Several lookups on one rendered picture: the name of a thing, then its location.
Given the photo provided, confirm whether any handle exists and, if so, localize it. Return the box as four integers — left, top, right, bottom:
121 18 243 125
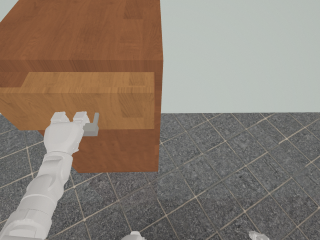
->
82 112 99 137

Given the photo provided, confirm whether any robot left hand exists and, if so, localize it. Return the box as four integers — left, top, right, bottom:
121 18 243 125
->
43 111 90 156

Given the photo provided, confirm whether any cabinet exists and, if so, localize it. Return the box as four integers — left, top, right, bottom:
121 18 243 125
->
0 0 164 173

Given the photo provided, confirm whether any robot left shin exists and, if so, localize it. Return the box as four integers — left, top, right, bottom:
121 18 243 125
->
130 231 141 236

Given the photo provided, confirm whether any left robot forearm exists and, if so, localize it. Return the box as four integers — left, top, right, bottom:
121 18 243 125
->
0 151 73 240

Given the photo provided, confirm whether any drawer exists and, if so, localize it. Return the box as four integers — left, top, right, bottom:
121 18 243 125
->
0 72 154 131

